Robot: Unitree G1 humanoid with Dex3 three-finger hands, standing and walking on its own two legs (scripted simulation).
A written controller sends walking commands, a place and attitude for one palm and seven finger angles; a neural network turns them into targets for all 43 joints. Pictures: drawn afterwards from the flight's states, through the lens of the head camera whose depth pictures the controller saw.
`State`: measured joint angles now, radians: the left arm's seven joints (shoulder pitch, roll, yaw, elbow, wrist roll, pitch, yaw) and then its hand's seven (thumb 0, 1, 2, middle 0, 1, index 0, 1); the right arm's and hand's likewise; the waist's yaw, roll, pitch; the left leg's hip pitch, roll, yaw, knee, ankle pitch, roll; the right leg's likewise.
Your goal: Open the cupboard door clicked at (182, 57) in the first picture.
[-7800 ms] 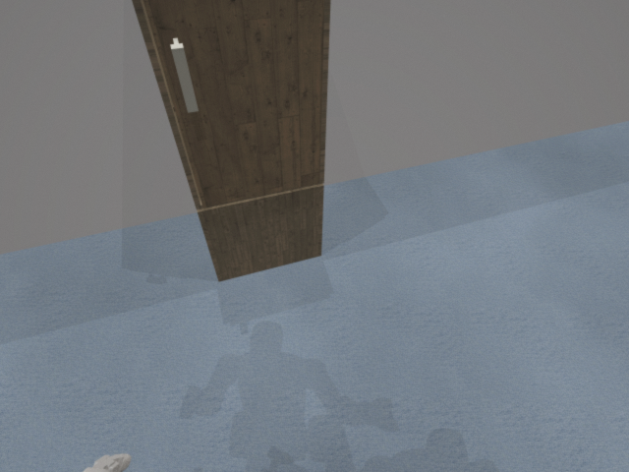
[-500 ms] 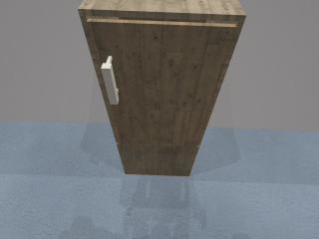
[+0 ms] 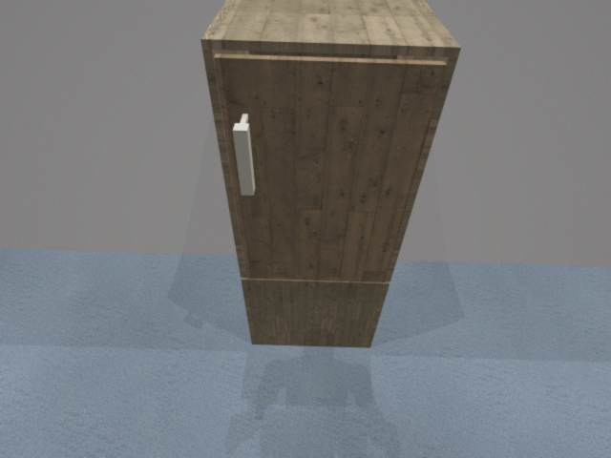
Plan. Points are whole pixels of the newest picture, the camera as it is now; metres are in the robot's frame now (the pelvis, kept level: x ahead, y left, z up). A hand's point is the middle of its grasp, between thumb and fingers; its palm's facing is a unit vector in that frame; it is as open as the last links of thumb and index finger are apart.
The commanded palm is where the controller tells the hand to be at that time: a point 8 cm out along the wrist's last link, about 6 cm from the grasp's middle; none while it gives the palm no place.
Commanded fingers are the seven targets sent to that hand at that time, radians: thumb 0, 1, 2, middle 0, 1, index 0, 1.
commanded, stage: come to a stop and stand still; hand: left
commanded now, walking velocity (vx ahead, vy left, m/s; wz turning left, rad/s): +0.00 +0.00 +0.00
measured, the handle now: (246, 154) +0.62 +0.15 +0.08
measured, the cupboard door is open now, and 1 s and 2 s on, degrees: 0 0 0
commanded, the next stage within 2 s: look again from close up in 0.40 s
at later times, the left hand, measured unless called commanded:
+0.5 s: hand out of the picture -0.06 +0.15 -0.18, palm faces +0.08 -0.99 -0.13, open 7.4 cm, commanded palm none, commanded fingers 0.00 0.90 0.90 -0.20 -0.30 -0.20 -0.30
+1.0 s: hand out of the picture -0.08 +0.15 -0.18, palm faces +0.10 -0.99 -0.14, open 7.4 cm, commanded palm none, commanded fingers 0.00 0.90 0.90 -0.20 -0.30 -0.20 -0.30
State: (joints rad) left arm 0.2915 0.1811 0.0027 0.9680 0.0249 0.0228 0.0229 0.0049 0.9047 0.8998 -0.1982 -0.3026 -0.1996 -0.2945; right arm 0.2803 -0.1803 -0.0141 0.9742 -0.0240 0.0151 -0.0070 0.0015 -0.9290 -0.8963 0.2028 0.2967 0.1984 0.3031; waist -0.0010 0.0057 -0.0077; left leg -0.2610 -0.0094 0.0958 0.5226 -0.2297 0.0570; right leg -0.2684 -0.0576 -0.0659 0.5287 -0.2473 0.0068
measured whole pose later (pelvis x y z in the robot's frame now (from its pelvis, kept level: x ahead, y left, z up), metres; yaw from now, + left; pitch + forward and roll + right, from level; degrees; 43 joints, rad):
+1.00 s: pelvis -0.05 +0.00 +0.00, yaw +2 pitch -2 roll +0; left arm 0.38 0.12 0.02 1.07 0.02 0.01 0.01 0.00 0.90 0.90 -0.20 -0.30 -0.20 -0.29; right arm 0.31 -0.13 -0.02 1.08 -0.02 0.01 -0.02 0.00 -0.91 -0.90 0.20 0.30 0.20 0.30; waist 0.01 -0.01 0.01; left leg -0.34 -0.03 0.06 0.51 -0.23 0.05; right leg -0.34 -0.01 0.00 0.53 -0.27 0.00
